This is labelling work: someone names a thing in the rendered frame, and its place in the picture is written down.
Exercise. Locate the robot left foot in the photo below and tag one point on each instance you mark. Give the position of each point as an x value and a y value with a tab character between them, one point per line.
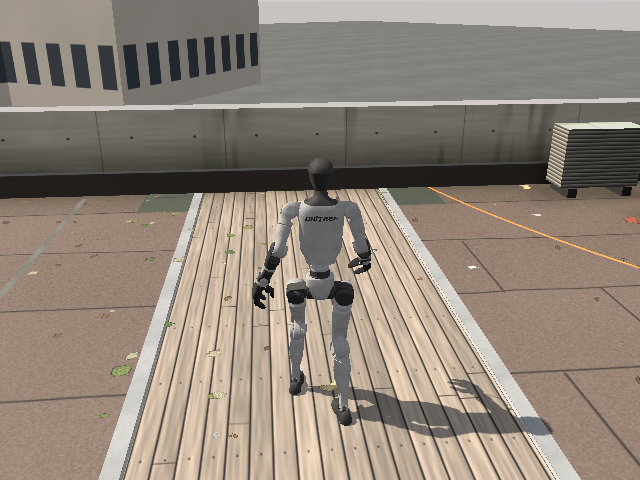
295	387

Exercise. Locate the robot left upper arm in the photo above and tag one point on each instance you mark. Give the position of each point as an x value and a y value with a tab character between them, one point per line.
288	212

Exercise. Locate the humanoid robot torso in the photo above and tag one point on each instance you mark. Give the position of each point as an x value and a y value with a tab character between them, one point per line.
320	240

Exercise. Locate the robot left hand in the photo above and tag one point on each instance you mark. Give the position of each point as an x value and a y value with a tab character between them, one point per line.
257	294

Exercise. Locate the robot right hand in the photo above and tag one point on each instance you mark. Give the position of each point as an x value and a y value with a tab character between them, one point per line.
355	262

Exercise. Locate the robot left forearm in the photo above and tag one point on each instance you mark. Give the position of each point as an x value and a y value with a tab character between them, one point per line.
268	268

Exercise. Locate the robot right upper arm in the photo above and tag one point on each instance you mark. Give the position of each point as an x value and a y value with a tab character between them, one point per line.
352	212

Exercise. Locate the robot right forearm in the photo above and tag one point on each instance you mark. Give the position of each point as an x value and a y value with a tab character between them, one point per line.
365	258

